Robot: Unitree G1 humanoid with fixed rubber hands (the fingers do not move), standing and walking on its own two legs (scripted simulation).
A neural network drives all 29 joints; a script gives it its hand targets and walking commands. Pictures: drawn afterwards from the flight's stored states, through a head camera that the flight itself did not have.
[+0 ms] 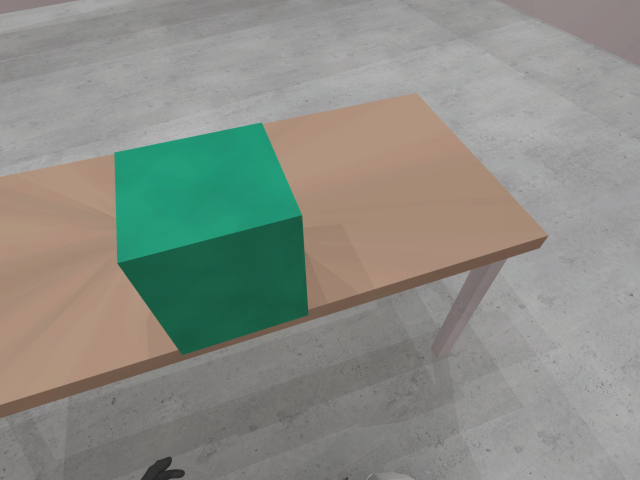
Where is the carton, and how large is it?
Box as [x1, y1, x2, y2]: [114, 123, 307, 354]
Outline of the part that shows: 261,123 114,153 117,263 182,354 307,314 301,214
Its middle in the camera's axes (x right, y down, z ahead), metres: -0.15 +0.01 +0.60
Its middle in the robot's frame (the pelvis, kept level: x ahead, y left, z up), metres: +0.45 +0.15 +0.00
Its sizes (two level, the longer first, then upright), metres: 0.210 0.200 0.250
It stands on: a table, 0.63 m high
